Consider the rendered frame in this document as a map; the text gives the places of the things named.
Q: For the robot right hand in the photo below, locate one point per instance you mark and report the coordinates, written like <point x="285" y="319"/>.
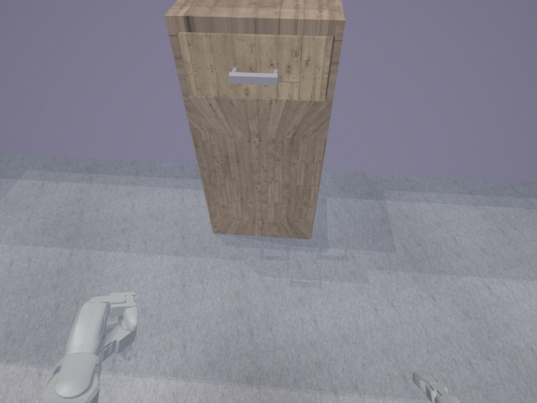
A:
<point x="435" y="390"/>

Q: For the handle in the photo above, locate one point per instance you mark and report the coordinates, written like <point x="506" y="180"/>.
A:
<point x="253" y="78"/>

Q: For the cabinet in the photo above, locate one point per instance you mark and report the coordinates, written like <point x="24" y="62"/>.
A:
<point x="260" y="159"/>

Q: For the robot left hand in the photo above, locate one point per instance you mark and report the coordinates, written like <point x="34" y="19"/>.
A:
<point x="91" y="326"/>

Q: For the left robot forearm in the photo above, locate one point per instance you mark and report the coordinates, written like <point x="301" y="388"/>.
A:
<point x="74" y="379"/>

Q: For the drawer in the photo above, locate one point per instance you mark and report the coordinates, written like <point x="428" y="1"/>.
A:
<point x="302" y="61"/>

